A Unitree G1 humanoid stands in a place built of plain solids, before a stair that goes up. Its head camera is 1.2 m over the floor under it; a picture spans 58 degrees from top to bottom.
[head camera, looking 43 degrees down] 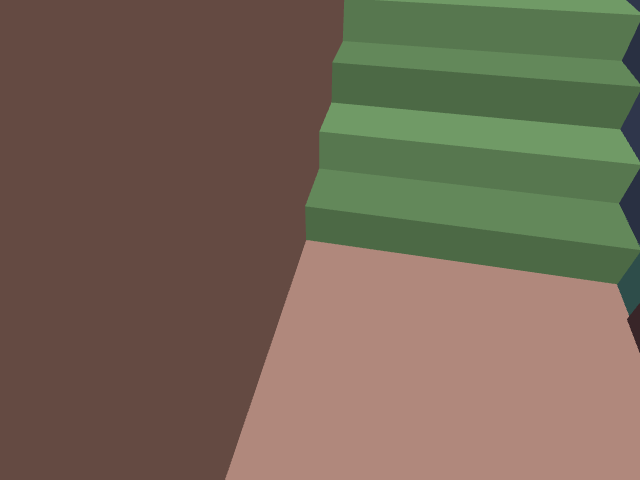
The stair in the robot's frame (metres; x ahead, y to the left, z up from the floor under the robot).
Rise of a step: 0.17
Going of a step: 0.26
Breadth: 1.17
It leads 12 degrees to the right of straight ahead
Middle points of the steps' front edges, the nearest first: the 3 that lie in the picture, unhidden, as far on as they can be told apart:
1.17 -0.52 0.18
1.42 -0.57 0.35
1.68 -0.62 0.52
